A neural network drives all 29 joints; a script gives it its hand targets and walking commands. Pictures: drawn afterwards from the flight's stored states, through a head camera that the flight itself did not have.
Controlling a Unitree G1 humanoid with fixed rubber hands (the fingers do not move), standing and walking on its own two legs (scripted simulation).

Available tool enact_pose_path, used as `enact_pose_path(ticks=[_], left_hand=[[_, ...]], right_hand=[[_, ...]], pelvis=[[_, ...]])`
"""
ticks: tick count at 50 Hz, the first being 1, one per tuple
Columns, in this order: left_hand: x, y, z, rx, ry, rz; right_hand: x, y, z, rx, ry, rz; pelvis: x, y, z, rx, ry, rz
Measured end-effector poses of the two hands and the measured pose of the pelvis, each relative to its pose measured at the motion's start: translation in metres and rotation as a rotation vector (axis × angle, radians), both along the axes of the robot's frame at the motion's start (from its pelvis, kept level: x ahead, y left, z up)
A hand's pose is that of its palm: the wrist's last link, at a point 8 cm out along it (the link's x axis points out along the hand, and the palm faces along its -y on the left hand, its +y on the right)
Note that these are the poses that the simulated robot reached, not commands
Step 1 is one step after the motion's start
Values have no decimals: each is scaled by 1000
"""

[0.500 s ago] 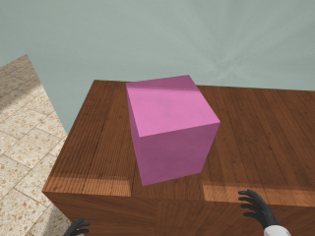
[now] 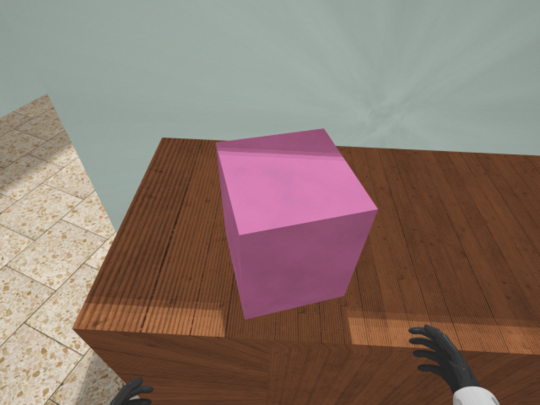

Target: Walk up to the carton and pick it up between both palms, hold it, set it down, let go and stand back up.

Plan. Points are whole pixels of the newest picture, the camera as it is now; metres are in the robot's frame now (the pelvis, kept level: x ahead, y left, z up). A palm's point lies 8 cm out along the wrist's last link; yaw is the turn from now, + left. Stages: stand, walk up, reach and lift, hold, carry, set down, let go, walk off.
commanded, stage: stand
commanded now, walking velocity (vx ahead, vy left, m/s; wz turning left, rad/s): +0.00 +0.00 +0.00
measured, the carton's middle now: (284, 224) +0.43 +0.02 +0.02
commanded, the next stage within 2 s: none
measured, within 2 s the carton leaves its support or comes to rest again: neither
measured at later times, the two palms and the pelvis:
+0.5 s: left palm out of the picture +0.10 +0.27 -0.10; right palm (459, 381) +0.19 -0.24 -0.04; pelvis +0.00 +0.00 +0.00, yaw +0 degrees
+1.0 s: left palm out of the picture +0.09 +0.28 -0.10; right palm (459, 382) +0.19 -0.24 -0.04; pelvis -0.01 +0.00 +0.00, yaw +0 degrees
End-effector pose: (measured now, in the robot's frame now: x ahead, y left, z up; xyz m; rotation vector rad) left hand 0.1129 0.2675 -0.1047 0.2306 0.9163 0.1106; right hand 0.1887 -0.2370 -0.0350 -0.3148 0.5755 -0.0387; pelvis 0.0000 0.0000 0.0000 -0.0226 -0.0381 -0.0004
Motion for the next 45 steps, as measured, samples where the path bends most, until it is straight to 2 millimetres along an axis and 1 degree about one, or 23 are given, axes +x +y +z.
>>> enact_pose_path(ticks=[45], left_hand=[[-18,9,2,28,42,14]], right_hand=[[-2,-1,-1,3,-15,2]], pelvis=[[-7,2,0,-2,-5,-1]])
